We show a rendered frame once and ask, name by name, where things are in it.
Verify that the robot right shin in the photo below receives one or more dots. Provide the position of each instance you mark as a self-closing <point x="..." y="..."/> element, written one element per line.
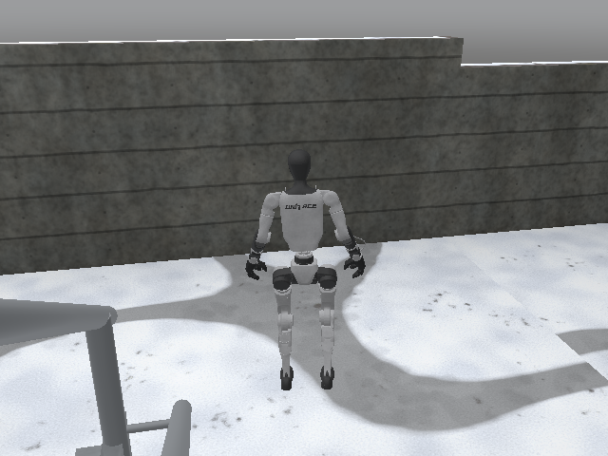
<point x="327" y="343"/>

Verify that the robot right hand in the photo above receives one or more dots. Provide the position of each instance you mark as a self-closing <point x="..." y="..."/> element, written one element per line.
<point x="360" y="264"/>

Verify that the robot right thigh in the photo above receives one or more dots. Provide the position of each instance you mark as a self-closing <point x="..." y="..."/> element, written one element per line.
<point x="326" y="277"/>

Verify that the right robot forearm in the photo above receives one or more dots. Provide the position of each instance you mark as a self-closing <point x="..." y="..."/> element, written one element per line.
<point x="352" y="247"/>

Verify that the left robot forearm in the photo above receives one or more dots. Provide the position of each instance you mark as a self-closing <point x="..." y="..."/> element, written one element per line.
<point x="256" y="250"/>

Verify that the robot left hand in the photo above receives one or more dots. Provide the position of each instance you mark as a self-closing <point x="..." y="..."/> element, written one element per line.
<point x="250" y="267"/>

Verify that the robot left upper arm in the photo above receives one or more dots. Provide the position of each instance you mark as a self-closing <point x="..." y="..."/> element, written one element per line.
<point x="266" y="217"/>

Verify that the robot right upper arm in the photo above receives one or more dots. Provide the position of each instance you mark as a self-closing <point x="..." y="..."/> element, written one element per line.
<point x="330" y="198"/>

